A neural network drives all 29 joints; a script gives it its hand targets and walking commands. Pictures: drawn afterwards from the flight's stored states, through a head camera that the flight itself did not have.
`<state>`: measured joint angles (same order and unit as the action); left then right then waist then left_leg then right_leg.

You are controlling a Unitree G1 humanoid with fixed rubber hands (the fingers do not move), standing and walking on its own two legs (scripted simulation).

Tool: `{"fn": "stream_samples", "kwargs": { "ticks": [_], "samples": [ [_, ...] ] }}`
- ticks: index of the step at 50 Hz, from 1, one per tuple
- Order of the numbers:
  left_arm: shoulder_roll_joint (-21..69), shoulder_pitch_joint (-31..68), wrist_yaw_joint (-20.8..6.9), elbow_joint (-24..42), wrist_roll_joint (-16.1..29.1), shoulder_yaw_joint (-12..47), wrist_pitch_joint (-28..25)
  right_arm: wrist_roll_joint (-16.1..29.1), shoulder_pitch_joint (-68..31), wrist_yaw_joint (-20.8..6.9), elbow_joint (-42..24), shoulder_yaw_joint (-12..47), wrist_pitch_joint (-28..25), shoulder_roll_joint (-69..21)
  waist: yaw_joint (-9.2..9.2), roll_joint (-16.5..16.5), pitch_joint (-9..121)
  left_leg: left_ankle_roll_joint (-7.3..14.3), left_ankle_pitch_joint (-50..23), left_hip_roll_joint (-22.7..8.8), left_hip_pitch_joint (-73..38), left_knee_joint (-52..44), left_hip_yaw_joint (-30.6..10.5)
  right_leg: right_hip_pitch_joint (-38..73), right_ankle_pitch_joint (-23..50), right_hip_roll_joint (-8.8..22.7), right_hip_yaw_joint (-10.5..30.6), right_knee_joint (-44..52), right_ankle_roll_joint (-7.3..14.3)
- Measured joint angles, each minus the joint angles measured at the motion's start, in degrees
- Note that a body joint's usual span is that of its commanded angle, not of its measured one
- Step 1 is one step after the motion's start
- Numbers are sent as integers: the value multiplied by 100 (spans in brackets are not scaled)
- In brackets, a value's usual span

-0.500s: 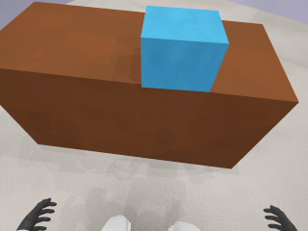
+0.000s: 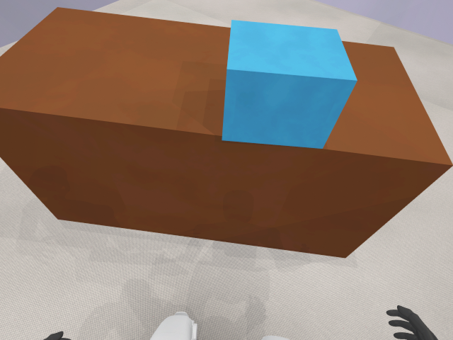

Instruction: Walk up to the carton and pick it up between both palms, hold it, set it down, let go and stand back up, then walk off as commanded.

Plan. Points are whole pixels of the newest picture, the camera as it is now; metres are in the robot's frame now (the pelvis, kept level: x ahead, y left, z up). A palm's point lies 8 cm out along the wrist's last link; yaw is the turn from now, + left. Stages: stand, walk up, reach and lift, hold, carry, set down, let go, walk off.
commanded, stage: walk up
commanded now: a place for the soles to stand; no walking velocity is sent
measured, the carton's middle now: (278, 86) +0.68 -0.10 +0.05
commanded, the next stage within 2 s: none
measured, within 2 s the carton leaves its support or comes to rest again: neither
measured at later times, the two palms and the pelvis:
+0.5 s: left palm (60, 307) +0.17 +0.29 -0.07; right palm (422, 297) +0.21 -0.35 -0.05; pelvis +0.10 -0.02 +0.01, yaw +0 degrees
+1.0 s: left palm (105, 245) +0.29 +0.25 -0.07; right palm (424, 264) +0.28 -0.40 -0.07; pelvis +0.19 -0.07 +0.00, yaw -1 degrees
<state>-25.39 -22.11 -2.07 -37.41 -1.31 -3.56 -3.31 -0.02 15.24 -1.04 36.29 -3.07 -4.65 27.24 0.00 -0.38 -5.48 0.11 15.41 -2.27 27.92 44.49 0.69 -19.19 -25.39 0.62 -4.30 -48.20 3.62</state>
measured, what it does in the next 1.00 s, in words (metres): walks ahead: right foot, then left foot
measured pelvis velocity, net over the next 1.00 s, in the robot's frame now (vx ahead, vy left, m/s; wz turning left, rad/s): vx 0.19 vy -0.07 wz -0.01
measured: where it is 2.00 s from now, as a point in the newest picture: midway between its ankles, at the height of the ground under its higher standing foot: (228, 332)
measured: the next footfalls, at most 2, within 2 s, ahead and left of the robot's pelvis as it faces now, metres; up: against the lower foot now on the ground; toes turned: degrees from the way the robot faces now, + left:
right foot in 0.30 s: +0.17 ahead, -0.13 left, +0.00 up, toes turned -4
left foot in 0.56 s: +0.24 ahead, +0.10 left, +0.00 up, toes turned +1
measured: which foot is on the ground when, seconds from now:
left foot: down 0.00-0.32, up 0.34-0.54, down 0.56-0.84, up 0.86-1.00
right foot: up 0.00-0.28, down 0.30-0.58, up 0.60-0.82, down 0.84-1.00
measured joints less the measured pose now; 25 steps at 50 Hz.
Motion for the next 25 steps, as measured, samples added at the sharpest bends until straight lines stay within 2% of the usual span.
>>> {"fn": "stream_samples", "kwargs": {
  "ticks": [3,5,8,15,16,18,20,22,25],
  "samples": [
    [-1,245,-5,5,18,-2,64,0,300,53,4,3,-28,-14,0,-49,5,131,155,15,-288,45,44,-351,-17,0,48,-1493,0],
    [-4,419,-8,8,18,-1,65,0,503,81,1,4,-28,-22,4,-92,8,146,231,17,-517,-93,34,-468,-24,3,55,-1783,-1],
    [-6,518,-54,8,18,0,65,0,677,84,-1,4,-28,-19,9,-135,8,152,239,16,-761,-286,30,-491,-30,5,61,-1368,-1],
    [-9,491,-105,10,19,0,36,0,704,81,-2,3,-27,-7,14,-139,34,152,500,19,-804,-226,94,-410,-33,7,66,548,-1],
    [-8,458,-105,8,18,0,-3,0,673,82,1,2,-22,2,11,-113,30,153,630,-3,-763,-78,87,-394,307,-4,48,680,-15],
    [-8,326,-105,3,-20,-1,-86,-1,561,85,4,2,34,-37,17,-94,32,153,1012,39,-543,735,-11,-396,703,-17,20,536,-21],
    [-8,179,-105,4,-25,-1,-94,0,399,85,-1,2,45,-45,15,-70,56,152,1033,87,-229,1415,-77,-335,684,-19,17,532,-39],
    [-7,93,-105,6,-25,-1,-94,0,245,82,-3,2,46,-40,12,-38,58,152,1039,86,22,1523,-81,-266,663,-21,14,642,-39],
    [-5,36,-105,7,-25,0,-86,0,94,69,-5,3,35,-38,8,-11,62,152,1043,84,187,1028,-78,-211,637,-24,9,759,-39]
  ]
}}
